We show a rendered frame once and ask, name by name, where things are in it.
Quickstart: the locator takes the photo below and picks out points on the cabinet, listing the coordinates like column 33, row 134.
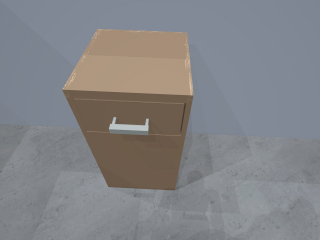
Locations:
column 135, row 65

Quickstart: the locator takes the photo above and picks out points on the handle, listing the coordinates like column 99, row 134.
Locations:
column 128, row 128

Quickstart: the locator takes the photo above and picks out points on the drawer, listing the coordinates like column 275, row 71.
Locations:
column 165, row 118

